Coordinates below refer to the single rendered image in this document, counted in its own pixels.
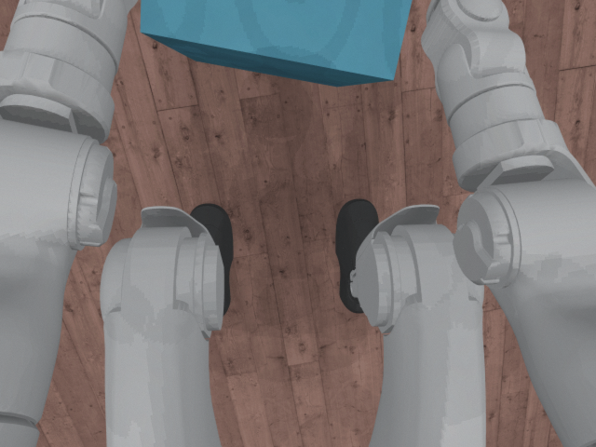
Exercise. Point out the robot left thigh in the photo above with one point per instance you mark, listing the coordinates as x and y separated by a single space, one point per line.
157 378

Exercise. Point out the robot left upper arm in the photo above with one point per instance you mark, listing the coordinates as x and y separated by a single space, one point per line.
57 195

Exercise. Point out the robot right forearm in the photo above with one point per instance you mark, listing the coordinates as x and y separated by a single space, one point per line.
489 99

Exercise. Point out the robot left forearm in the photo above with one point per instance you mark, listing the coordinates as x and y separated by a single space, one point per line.
59 63

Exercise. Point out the left robot shin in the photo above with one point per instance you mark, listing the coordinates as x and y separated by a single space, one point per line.
113 269

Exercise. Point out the robot right upper arm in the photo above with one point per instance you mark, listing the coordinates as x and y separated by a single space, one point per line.
534 245

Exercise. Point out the carton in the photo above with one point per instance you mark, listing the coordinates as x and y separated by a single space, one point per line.
330 42

